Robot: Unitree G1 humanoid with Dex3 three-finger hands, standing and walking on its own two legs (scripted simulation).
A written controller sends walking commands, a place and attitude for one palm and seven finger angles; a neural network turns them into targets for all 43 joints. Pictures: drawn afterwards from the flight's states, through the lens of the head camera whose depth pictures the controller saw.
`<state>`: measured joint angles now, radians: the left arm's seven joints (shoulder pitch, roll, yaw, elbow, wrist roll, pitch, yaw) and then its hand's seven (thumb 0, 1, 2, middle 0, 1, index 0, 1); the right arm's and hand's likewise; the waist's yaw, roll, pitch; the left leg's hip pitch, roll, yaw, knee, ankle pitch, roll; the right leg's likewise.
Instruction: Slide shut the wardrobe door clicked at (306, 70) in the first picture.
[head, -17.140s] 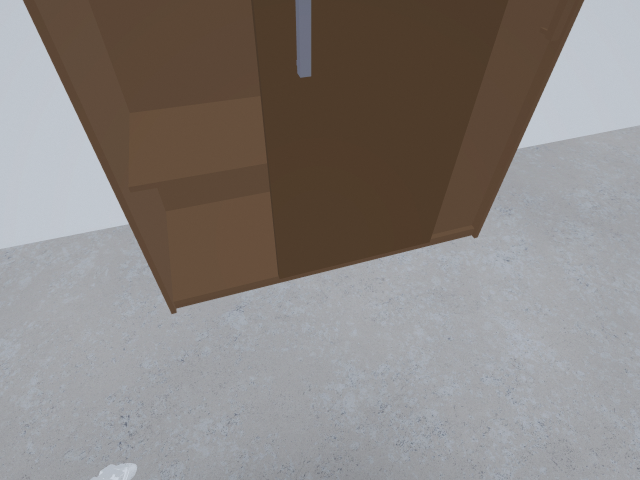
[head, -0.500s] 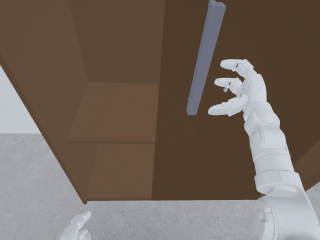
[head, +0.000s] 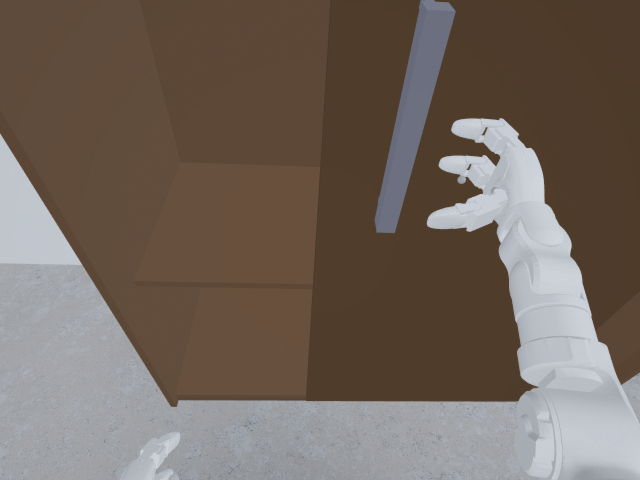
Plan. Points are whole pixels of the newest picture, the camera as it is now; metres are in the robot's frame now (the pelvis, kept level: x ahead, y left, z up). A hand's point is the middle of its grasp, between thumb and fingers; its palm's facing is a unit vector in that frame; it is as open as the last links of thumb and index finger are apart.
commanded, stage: move the hooked fingers beside the handle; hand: right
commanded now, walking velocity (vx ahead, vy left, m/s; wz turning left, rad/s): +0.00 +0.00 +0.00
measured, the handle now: (402, 131) +0.47 -0.04 +0.23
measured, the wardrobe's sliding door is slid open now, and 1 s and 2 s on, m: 0.40 0.40 0.40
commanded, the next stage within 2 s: feel for the door with the fingertips in 0.16 s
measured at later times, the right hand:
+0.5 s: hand (451, 182) +0.42 -0.10 +0.20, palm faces -0.09 +1.00 +0.00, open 14.0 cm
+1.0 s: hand (445, 177) +0.43 -0.10 +0.20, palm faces -0.07 +1.00 +0.00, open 13.9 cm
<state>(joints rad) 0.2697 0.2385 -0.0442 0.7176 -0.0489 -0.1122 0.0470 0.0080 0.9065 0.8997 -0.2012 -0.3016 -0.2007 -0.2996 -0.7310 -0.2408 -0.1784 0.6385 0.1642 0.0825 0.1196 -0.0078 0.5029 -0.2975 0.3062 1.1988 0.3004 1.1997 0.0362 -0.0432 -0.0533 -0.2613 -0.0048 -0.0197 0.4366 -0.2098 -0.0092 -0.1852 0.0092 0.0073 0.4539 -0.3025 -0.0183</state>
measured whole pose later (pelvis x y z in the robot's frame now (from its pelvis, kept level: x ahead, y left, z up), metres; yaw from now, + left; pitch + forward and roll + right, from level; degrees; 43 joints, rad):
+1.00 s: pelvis -0.01 +0.00 +0.00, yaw -1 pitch +2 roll +1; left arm 0.28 0.24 -0.04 0.75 -0.05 -0.12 0.05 0.01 0.91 0.90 -0.20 -0.30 -0.20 -0.30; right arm -0.80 -0.20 -0.13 0.70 0.16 0.07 0.06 -0.01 0.50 -0.30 0.35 1.24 0.32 1.21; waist 0.03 -0.04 -0.04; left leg -0.27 0.00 -0.01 0.44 -0.20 -0.01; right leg -0.21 0.01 0.02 0.46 -0.29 -0.02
